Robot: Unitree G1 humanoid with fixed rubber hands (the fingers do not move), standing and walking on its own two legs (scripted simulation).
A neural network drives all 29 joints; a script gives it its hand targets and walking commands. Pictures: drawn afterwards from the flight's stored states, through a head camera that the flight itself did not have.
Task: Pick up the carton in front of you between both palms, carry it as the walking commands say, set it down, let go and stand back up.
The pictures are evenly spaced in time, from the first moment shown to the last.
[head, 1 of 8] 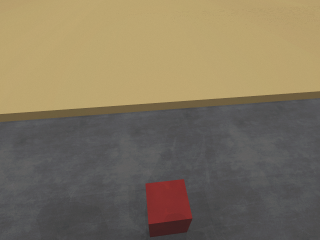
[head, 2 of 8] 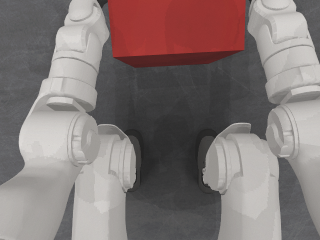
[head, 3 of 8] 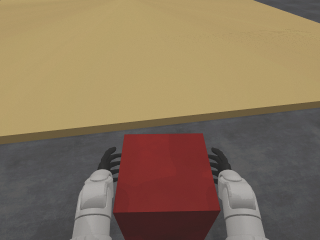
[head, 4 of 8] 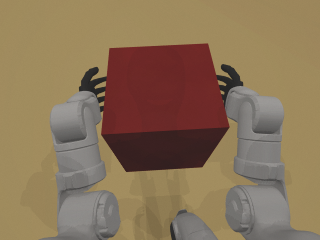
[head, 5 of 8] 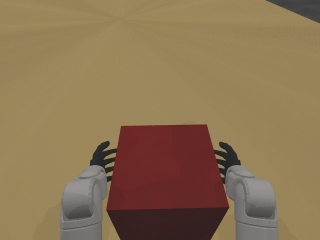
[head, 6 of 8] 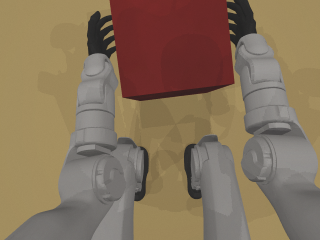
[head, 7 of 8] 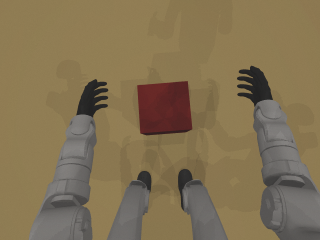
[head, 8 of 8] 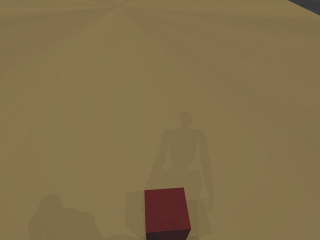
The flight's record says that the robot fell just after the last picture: no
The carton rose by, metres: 0.81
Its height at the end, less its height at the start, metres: +0.09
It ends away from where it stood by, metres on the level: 3.52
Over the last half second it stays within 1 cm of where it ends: yes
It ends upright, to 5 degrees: yes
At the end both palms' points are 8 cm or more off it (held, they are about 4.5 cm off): yes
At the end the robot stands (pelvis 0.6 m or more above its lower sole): yes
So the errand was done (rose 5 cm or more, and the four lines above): yes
